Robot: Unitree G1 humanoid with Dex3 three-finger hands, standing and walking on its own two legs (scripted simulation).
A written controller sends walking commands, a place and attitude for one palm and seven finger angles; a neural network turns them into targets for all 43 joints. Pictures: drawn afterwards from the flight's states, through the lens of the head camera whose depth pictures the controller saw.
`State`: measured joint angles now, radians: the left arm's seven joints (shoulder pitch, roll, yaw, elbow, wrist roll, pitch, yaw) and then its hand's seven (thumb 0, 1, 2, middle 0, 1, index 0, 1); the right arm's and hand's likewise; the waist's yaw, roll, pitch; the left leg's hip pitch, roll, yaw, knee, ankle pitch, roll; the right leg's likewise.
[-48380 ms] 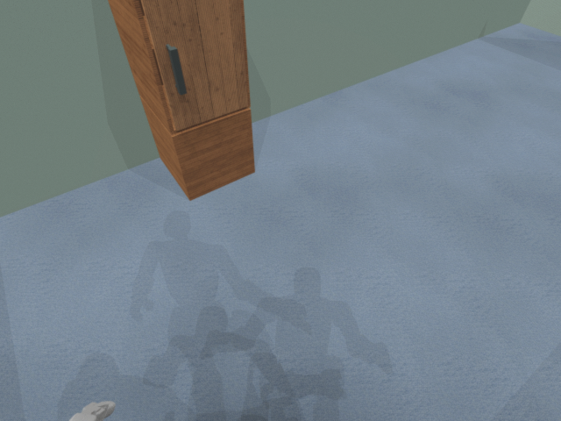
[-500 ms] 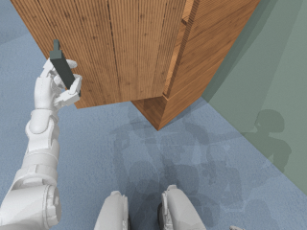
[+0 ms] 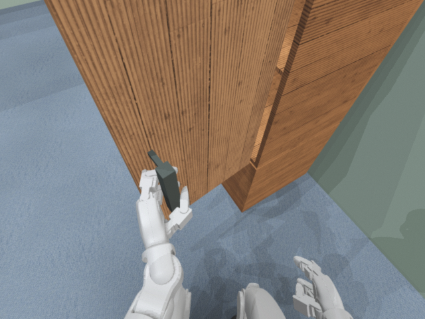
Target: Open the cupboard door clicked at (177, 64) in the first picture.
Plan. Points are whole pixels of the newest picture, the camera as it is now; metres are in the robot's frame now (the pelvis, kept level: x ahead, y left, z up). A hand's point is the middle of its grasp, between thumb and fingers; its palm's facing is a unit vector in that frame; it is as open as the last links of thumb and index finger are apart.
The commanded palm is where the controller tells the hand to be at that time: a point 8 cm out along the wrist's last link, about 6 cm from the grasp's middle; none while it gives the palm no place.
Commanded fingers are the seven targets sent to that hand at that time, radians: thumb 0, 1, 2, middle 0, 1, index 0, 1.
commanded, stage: pull the door open along its arc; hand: left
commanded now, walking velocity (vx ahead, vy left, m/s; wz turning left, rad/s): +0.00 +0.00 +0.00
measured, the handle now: (164, 183) +0.36 +0.11 +0.02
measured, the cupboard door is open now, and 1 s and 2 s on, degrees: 96 100 100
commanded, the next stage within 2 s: open thumb and fingers to let go in 0.10 s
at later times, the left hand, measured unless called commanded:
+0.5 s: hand (190, 213) +0.30 +0.06 +0.02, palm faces +0.39 -0.92 -0.02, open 8.4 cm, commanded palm +0.25 +0.10 +0.01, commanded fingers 0.00 -0.22 0.42 -0.32 -1.23 -0.32 -1.23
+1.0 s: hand (193, 218) +0.29 +0.05 +0.02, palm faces +0.34 -0.94 -0.02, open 15.3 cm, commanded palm +0.25 +0.09 +0.01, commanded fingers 0.00 -0.50 0.30 -0.15 -0.30 -0.15 -0.30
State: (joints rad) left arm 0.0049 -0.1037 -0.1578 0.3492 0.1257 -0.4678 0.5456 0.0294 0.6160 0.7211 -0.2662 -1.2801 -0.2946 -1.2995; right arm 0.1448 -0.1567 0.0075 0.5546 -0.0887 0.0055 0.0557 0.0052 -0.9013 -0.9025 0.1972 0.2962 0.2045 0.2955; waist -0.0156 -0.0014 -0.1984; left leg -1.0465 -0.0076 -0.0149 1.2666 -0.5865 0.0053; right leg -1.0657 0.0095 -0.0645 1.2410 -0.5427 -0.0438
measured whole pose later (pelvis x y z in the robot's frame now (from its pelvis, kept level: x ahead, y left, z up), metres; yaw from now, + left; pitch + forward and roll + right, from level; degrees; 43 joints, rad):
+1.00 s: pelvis -0.02 -0.01 -0.01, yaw +2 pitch +20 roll +0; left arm -0.01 -0.11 -0.22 0.37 0.15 -0.45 0.61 -0.01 -0.49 0.30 -0.21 -0.71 -0.22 -0.71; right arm 0.16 -0.17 0.00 0.60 -0.10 -0.08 0.02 0.01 -0.90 -0.90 0.20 0.30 0.20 0.30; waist -0.01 0.02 -0.20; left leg -1.08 -0.02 -0.04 1.30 -0.57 -0.01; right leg -1.10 -0.01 -0.09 1.28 -0.54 -0.06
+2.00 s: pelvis -0.01 +0.01 -0.03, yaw +1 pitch +22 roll -1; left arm 0.40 0.11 -0.20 -0.09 -0.03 -0.46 0.01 -0.01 -0.50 0.30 -0.14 -0.30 -0.15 -0.30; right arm 0.18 -0.20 0.02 0.40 -0.02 -0.02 0.01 0.01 -0.90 -0.90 0.20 0.30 0.21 0.30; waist 0.01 0.02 -0.19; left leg -1.15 -0.03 -0.02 1.41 -0.64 0.02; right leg -1.15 -0.01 -0.07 1.37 -0.60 -0.03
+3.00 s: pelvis +0.00 +0.01 +0.04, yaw +0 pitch +10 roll -2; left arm 0.64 0.31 0.08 -0.38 -0.16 -0.18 -0.08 -0.01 -0.42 0.34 -0.15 -0.30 -0.16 -0.30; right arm 0.31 -0.22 0.02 0.38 0.04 -0.03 -0.11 0.01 -0.90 -0.90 0.20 0.30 0.21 0.30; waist 0.01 0.03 -0.17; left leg -0.73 -0.01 -0.03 1.08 -0.53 0.02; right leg -0.73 0.02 -0.07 1.02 -0.48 -0.02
